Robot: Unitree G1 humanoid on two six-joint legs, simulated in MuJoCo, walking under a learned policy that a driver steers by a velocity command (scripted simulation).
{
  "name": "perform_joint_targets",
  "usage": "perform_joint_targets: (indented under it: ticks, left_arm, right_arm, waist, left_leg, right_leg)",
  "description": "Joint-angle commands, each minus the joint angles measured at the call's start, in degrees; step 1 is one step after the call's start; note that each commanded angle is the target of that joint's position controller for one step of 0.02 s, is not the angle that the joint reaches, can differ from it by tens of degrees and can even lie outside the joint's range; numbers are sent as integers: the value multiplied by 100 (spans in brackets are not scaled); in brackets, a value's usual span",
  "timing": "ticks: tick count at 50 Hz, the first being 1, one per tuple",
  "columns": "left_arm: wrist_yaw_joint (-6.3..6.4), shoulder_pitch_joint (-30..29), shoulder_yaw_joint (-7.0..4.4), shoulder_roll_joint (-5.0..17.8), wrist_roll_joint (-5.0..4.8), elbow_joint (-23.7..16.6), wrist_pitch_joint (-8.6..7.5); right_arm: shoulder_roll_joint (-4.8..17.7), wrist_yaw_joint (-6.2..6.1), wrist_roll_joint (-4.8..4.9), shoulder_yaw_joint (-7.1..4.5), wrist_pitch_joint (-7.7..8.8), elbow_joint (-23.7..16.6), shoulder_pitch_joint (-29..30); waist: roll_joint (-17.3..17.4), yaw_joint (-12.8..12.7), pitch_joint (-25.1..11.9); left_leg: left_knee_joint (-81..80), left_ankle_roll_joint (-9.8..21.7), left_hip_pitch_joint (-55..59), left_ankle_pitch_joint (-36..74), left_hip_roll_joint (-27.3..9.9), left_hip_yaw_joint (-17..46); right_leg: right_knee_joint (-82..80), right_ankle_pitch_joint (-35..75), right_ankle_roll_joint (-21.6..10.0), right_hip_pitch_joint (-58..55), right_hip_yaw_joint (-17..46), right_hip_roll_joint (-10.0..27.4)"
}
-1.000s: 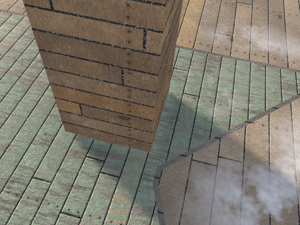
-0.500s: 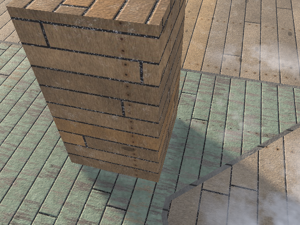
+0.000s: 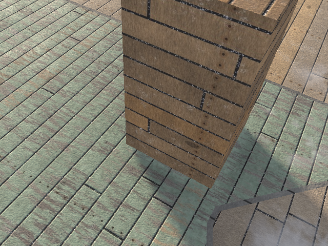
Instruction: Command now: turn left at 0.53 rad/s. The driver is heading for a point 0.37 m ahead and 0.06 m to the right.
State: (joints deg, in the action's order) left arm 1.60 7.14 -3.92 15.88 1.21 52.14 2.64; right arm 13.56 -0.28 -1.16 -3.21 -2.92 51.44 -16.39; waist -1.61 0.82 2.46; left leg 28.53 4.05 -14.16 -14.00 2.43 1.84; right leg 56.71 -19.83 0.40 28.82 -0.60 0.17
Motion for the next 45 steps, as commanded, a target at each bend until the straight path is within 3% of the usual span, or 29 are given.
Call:
perform_joint_targets:
  ticks: [1, 4, 10, 16, 18, 19, 20, 21, 22, 23, 24, 26, 28, 33, 45]
  left_arm:
    - [-68, 157, -124, 436, 32, -226, -89]
    - [-8, 88, -93, 356, -8, -291, -98]
    - [16, 31, -55, 381, -55, -351, -69]
    - [68, 316, 12, 307, -114, -223, -95]
    - [99, 637, 44, 209, -115, -71, -132]
    - [120, 751, 62, 209, -79, -12, -181]
    - [151, 708, 30, 463, 8, -23, -246]
    - [146, 458, 35, 732, 53, -147, -303]
    - [88, 142, 67, 691, -12, -128, -325]
    - [37, -112, 151, 391, -39, -168, -368]
    - [12, -69, 176, 335, -51, -78, -386]
    - [39, 249, 180, 414, -55, 63, -380]
    - [42, 377, 168, 436, -96, 171, -363]
    - [35, 533, 193, 328, -94, 399, -354]
    - [49, 733, 285, 162, -89, 815, -366]
  right_arm:
    - [879, -3, 82, -205, 166, -511, 318]
    - [851, -47, 78, -196, 236, -432, -65]
    - [888, -87, 2, -134, 241, -397, -183]
    - [893, -88, -33, -69, 217, -357, 200]
    - [841, -94, 18, -27, 199, -314, 388]
    - [776, -94, 46, 5, 206, -279, 380]
    - [580, -61, 75, 81, 250, -286, 303]
    - [383, -37, 115, 127, 261, -232, 6]
    - [547, -72, 105, 79, 205, -138, 92]
    - [571, -84, 61, 88, 186, -31, 92]
    - [482, -82, 34, 119, 192, 23, 209]
    - [585, -49, -5, 118, 228, 87, 378]
    - [572, -32, 36, 142, 263, 302, 216]
    - [444, -95, 48, 215, 302, 648, 219]
    - [365, -149, 62, 312, 312, 1138, 123]
  waist:
    - [577, -180, -241]
    - [692, -11, -349]
    - [808, 157, -413]
    - [837, 60, -376]
    - [724, -145, -366]
    - [575, -201, -366]
    - [205, -91, -440]
    - [-485, 170, -533]
    - [-761, 169, -223]
    - [-619, 239, -172]
    - [-577, 205, -58]
    - [-550, 71, -57]
    - [-223, 42, 5]
    - [156, -42, 9]
    - [158, -33, -7]
  left_leg:
    - [-1345, 704, 478, 989, -1207, 1709]
    - [-1233, 789, 1132, 1739, -1301, 1712]
    - [-1234, 940, 1302, 1924, -1390, 1859]
    - [-1136, 864, 655, 1926, -1265, 1871]
    - [-948, 651, 430, 1899, -1129, 1818]
    - [-877, 415, 121, 1659, -1027, 1780]
    - [-690, 132, -217, 1100, -807, 1622]
    - [-276, -56, -513, -109, -233, 1062]
    - [-108, -88, 115, -665, 1, 577]
    - [-160, -106, 504, -401, -118, 574]
    - [-551, -109, 616, 162, -147, 635]
    - [-894, -152, 792, 894, -311, 774]
    - [-976, -165, 580, 983, -404, 816]
    - [-1198, -174, 477, 995, -480, 864]
    - [-1139, -146, 602, 1062, -563, 815]
  right_leg:
    - [563, 223, 43, 443, 273, -4]
    - [265, 172, 122, 620, 278, 45]
    - [-747, -299, 114, 67, 246, 30]
    - [-2074, -369, -106, -1236, 148, -143]
    - [-3294, 364, -201, -1925, 79, -174]
    - [-4054, 1116, -253, -2479, 254, -26]
    - [-4260, 1264, -338, -2929, 896, 578]
    - [-4461, 1770, -600, -3023, 1860, 1440]
    - [-4332, 2242, -1053, -1859, 1820, 1776]
    - [-4354, 2056, -1012, -1635, 1583, 1524]
    - [-4308, 1663, -766, -1586, 1310, 1184]
    - [-4269, 1235, -496, -1645, 1125, 835]
    - [-4253, 1086, -440, -1922, 982, 650]
    - [-4065, 1232, -445, -2198, 862, 557]
    - [-4032, 1315, -430, -2117, 810, 466]
